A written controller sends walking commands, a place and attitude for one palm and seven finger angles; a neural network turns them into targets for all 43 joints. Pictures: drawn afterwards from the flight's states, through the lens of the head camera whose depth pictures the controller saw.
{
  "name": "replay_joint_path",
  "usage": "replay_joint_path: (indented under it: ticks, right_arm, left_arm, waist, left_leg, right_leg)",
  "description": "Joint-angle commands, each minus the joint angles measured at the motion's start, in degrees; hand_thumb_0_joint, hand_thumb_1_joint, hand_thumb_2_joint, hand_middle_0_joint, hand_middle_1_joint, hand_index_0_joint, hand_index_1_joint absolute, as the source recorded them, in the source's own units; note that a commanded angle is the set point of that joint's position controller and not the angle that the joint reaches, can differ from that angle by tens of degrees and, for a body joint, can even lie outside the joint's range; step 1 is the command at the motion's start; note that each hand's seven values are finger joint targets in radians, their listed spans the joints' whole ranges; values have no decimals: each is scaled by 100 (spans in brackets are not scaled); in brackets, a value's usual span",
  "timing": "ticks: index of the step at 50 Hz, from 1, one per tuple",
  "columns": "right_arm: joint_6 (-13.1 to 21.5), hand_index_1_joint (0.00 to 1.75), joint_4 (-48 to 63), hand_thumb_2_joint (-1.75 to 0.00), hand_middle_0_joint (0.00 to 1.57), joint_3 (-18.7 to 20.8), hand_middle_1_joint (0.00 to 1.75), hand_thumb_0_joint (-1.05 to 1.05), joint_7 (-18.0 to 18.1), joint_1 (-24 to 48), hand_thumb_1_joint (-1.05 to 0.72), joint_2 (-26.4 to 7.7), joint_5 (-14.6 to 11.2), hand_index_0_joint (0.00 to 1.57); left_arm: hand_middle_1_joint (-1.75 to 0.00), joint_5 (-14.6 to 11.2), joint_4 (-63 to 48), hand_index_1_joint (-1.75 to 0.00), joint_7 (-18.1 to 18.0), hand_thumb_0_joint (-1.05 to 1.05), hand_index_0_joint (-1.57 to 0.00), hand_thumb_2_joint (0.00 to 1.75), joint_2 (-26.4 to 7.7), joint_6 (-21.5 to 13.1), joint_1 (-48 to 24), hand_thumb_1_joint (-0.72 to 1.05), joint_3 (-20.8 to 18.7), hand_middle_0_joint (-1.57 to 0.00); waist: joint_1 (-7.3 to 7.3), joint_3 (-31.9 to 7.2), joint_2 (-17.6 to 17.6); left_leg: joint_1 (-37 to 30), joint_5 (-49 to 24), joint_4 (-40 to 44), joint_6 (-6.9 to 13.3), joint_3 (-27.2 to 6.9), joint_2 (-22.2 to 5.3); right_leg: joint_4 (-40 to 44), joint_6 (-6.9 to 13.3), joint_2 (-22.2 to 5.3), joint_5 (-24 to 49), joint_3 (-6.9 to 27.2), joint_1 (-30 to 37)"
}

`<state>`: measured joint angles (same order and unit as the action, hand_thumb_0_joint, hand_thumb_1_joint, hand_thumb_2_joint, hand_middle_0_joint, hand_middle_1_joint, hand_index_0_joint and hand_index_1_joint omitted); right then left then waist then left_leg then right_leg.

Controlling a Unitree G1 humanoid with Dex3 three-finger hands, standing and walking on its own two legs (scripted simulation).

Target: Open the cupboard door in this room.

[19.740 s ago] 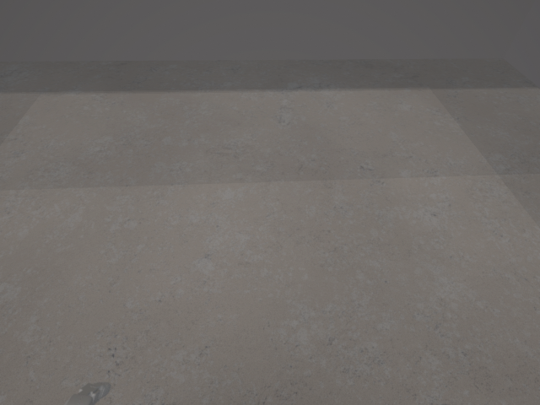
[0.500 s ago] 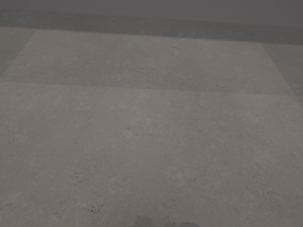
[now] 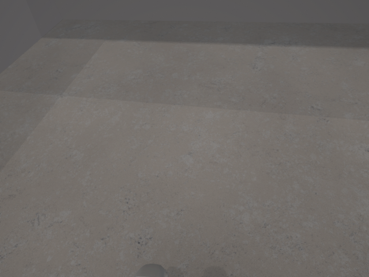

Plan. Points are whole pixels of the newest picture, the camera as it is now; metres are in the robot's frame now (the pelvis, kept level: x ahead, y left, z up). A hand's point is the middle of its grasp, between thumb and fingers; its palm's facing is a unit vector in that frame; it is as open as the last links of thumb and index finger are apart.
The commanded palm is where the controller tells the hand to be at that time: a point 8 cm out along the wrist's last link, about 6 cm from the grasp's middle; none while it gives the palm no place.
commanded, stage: turn or walk to find it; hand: left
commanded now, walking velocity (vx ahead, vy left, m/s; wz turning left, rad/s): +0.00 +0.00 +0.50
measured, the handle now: out of the picture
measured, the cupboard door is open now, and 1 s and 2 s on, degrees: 0 0 0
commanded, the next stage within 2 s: none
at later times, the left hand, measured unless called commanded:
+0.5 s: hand out of the picture +0.00 +0.27 -0.17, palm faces +0.26 -0.93 -0.25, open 7.4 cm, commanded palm none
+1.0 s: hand out of the picture -0.06 +0.18 -0.15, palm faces +0.48 -0.83 -0.27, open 7.4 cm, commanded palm none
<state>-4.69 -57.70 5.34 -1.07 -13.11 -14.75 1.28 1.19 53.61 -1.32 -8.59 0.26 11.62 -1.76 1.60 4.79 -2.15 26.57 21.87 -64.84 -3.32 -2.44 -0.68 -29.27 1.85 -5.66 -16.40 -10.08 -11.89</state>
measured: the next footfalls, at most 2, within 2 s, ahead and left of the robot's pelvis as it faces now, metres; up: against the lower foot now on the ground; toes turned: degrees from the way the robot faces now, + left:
left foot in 0.22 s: +0.01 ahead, +0.15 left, +0.00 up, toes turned +12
right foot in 0.70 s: +0.05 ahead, -0.09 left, +0.00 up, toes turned +16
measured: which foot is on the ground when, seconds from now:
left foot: up 0.00-0.20, down 0.22-0.70, up 0.72-1.00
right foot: down 0.00-0.24, up 0.26-0.68, down 0.70-1.00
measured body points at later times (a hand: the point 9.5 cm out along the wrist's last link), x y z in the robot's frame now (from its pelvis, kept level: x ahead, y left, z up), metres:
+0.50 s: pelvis -0.02 +0.04 +0.00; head +0.00 +0.06 +0.45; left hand -0.01 +0.32 -0.15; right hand +0.12 -0.18 -0.14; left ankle -0.03 +0.15 -0.74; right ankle +0.00 -0.12 -0.67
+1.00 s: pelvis -0.03 -0.02 +0.00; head +0.01 -0.04 +0.45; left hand -0.09 +0.22 -0.13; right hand +0.12 -0.24 -0.17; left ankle -0.14 +0.12 -0.66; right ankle +0.01 -0.10 -0.74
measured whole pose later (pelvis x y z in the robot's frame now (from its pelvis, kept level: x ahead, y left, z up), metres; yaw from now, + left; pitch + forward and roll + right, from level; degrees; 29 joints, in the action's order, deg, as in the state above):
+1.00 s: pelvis -0.03 -0.02 +0.00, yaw +29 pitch -1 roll +3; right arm -5.3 -56.9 5.5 -1.5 -12.8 -15.0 1.3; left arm 1.3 52.7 -1.2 -9.2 0.5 12.5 -1.9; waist 1.3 5.0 -1.5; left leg 26.1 22.2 -62.6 -4.2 -1.6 -1.9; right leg -29.7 1.5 -7.0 -16.9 -12.1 -11.5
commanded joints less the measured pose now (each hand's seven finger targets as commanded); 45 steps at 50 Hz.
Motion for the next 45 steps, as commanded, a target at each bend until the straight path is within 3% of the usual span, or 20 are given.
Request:
replay_joint_path:
  ticks: [1,5,7,9,10,11,12,13,16,19,27,30,32,33,34,35,36,38,40,45]
  right_arm:
    - [174,30,480,-90,20,-45,30,0,33,451,-90,-193,-33,20]
    - [247,30,574,-90,20,-116,30,0,41,674,-90,-123,-85,20]
    - [282,30,552,-90,20,-125,30,0,55,521,-90,-152,-96,20]
    - [328,30,476,-90,20,-109,30,0,50,176,-90,-219,-80,20]
    - [378,30,429,-90,20,-61,30,0,37,-13,-90,-406,-73,20]
    - [427,30,466,-90,20,59,30,0,61,-182,-90,-964,-26,20]
    - [390,30,405,-90,20,151,30,0,103,-483,-90,-1365,-29,20]
    - [349,30,349,-90,20,126,30,0,110,-487,-90,-1315,-23,20]
    - [388,30,510,-90,20,1,30,0,215,235,-90,-901,5,20]
    - [434,30,606,-90,20,-18,30,0,201,345,-90,-848,-26,20]
    - [380,30,634,-90,20,89,30,0,165,48,-90,-909,13,20]
    - [337,30,723,-90,20,118,30,0,156,233,-90,-910,36,20]
    - [320,30,764,-90,20,133,30,0,145,306,-90,-874,10,20]
    - [322,30,795,-90,20,129,30,0,135,352,-90,-783,-29,20]
    - [329,30,843,-90,20,93,30,0,104,276,-90,-476,-78,20]
    - [341,30,1004,-90,20,45,30,0,96,373,-90,-204,-71,20]
    - [295,30,1016,-90,20,111,30,0,104,472,-90,-506,-28,20]
    - [174,30,760,-90,20,164,30,0,61,220,-90,-477,-2,20]
    - [141,30,561,-90,20,117,30,0,-7,-40,-90,-363,25,20]
    - [102,30,545,-90,20,75,30,0,-25,138,-90,-339,1,20]
  left_arm:
    - [-30,30,-235,-30,-60,0,-20,90,-1317,-103,433,90,-324,-20]
    - [-30,58,-131,-30,-44,0,-20,90,-1509,-56,613,90,-396,-20]
    - [-30,52,-109,-30,-38,0,-20,90,-1561,-34,504,90,-419,-20]
    - [-30,11,-125,-30,-29,0,-20,90,-1555,3,317,90,-422,-20]
    - [-30,-36,-150,-30,-16,0,-20,90,-1450,45,286,90,-405,-20]
    - [-30,-81,-279,-30,11,0,-20,90,-1135,93,367,90,-355,-20]
    - [-30,-56,-471,-30,11,0,-20,90,-864,131,4,90,-220,-20]
    - [-30,-30,-506,-30,7,0,-20,90,-1021,175,-213,90,-238,-20]
    - [-30,-28,-271,-30,55,0,-20,90,-1064,200,-293,90,-301,-20]
    - [-30,-34,-166,-30,95,0,-20,90,-1043,172,-43,90,-293,-20]
    - [-30,-65,-477,-30,38,0,-20,90,-927,157,-501,90,-247,-20]
    - [-30,-96,-466,-30,29,0,-20,90,-886,120,-278,90,-237,-20]
    - [-30,-107,-397,-30,27,0,-20,90,-942,64,60,90,-256,-20]
    - [-30,-94,-359,-30,15,0,-20,90,-1072,12,302,90,-289,-20]
    - [-30,-21,-334,-30,-25,0,-20,90,-1427,-52,497,90,-362,-20]
    - [-30,44,-390,-30,-54,0,-20,90,-1877,-72,527,90,-447,-20]
    - [-30,-8,-475,-30,-72,0,-20,90,-1823,-37,429,90,-408,-20]
    - [-30,-30,-629,-30,-104,0,-20,90,-1421,-45,-281,90,-391,-20]
    - [-30,-26,-696,-30,-59,0,-20,90,-1156,-78,-520,90,-270,-20]
    - [-30,-7,-545,-30,-63,0,-20,90,-1201,-103,25,90,-286,-20]
  waist:
    - [-394,-463,1185]
    - [-519,-607,1406]
    - [-417,-681,1416]
    - [-176,-793,1217]
    - [-31,-882,646]
    - [60,-966,-843]
    - [250,-828,-1589]
    - [241,-690,-907]
    - [-5,-343,-941]
    - [-121,-557,-637]
    - [53,-574,-687]
    - [-56,-679,-864]
    - [-222,-837,-695]
    - [-368,-907,-362]
    - [-449,-1067,604]
    - [-533,-873,2030]
    - [-505,-739,1457]
    - [-143,-328,1273]
    - [39,-203,1046]
    - [-177,-191,1250]
  left_leg:
    - [263,346,824,-107,278,-118]
    - [-195,548,1852,-31,577,-88]
    - [-540,344,2408,20,698,-80]
    - [-1303,-562,3462,80,791,-62]
    - [-2026,-1300,4129,164,555,-221]
    - [-2757,-2477,4488,679,-1138,-1401]
    - [-2619,-3915,4695,1288,-1983,-2272]
    - [-2234,-3394,4635,1466,-1591,-2358]
    - [-1862,-3089,4637,1261,-1145,-1546]
    - [-1950,-3102,4585,1137,-792,-1228]
    - [-1921,-2798,4514,1326,-1507,-1264]
    - [-1495,-2824,4323,1272,-1706,-1130]
    - [-1141,-2697,3992,1089,-1709,-877]
    - [-718,-2261,3689,870,-1587,-659]
    - [152,-1025,2941,508,-1089,-161]
    - [965,1007,1586,133,-142,579]
    - [748,1206,540,178,-347,331]
    - [642,616,-364,179,-412,108]
    - [614,10,-643,65,-181,31]
    - [616,-195,-415,-110,46,-110]
  right_leg:
    - [920,565,-1407,2367,885,805]
    - [601,651,-1556,2948,762,920]
    - [424,592,-1608,2895,681,822]
    - [-36,255,-1479,2353,343,429]
    - [-618,-34,-1287,1778,105,-121]
    - [-1723,-472,-549,-117,-179,-1387]
    - [-2665,-643,-125,-2213,127,-2038]
    - [-3131,-545,-251,-2005,507,-1858]
    - [-3510,-599,-208,-1054,852,-2036]
    - [-3445,-668,-85,-664,817,-1855]
    - [-2276,-705,128,-940,895,-1593]
    - [-1256,-629,309,-885,803,-818]
    - [-194,-591,430,-159,713,-47]
    - [591,-564,308,417,754,619]
    - [1207,-326,-648,328,1598,1463]
    - [1385,340,-2046,871,3023,1446]
    - [1378,729,-2311,1103,2914,605]
    - [1487,599,-1805,423,2301,-79]
    - [1206,344,-1233,1007,1323,-56]
    - [1221,369,-1297,1197,948,248]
